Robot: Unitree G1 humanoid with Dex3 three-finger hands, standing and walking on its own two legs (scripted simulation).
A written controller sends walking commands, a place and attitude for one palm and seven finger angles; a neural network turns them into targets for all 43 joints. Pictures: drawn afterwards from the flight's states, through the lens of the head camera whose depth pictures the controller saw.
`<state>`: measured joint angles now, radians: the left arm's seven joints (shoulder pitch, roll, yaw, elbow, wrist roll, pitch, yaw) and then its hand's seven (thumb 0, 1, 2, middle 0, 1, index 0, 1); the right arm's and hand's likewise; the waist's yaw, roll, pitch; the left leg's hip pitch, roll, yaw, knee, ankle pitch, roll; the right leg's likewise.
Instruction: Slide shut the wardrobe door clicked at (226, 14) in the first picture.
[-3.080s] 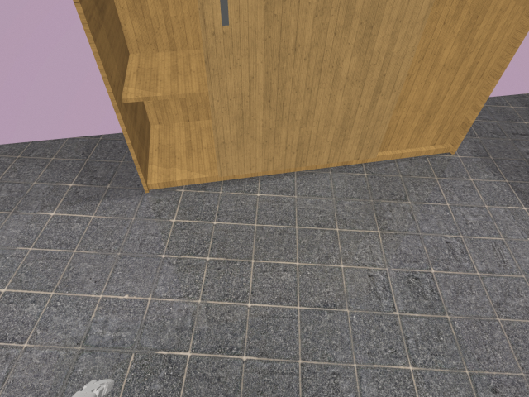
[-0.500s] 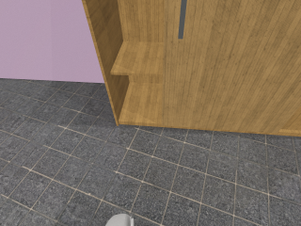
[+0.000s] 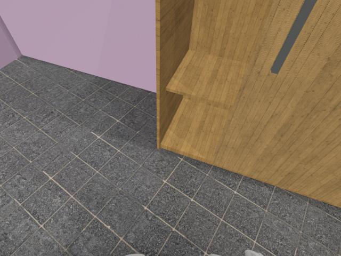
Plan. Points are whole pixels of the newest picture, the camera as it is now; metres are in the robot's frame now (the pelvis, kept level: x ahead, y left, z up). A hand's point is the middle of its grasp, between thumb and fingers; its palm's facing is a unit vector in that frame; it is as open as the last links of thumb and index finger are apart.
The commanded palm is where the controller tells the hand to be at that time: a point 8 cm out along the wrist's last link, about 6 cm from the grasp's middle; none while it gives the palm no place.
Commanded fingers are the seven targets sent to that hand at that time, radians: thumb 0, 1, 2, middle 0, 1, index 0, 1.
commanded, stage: turn to face it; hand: right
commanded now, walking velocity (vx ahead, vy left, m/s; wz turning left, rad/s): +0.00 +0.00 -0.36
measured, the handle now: (296, 25) +0.74 -0.28 +0.21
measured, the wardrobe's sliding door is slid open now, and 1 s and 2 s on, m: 0.37 0.37 0.37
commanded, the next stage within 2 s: take the last steps up to it in 0.38 s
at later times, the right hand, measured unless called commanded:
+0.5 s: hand out of the picture +0.03 -0.21 -0.16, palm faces +0.20 +0.94 -0.29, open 7.3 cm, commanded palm none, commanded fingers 0.00 -0.90 -0.90 0.20 0.30 0.20 0.30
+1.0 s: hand out of the picture +0.04 -0.20 -0.17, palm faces +0.26 +0.95 -0.14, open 7.4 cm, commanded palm none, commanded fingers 0.00 -0.90 -0.90 0.20 0.30 0.20 0.30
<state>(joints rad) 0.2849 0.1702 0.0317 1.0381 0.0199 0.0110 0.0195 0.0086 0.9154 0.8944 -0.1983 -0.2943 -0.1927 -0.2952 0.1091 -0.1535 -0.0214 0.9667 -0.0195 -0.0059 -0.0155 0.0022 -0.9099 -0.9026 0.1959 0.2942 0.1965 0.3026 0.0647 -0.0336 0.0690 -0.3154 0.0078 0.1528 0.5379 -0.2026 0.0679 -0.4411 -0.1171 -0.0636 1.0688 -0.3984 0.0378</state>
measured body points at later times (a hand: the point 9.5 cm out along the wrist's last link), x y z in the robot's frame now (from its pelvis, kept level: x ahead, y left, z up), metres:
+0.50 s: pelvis +0.04 +0.00 +0.00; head +0.06 +0.01 +0.45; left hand +0.11 +0.22 -0.16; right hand +0.02 -0.26 -0.14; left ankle +0.05 +0.11 -0.73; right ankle +0.04 -0.12 -0.73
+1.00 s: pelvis +0.09 -0.04 +0.01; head +0.10 -0.06 +0.46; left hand +0.13 +0.19 -0.13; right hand +0.02 -0.26 -0.15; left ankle +0.14 +0.09 -0.66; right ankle +0.03 -0.12 -0.73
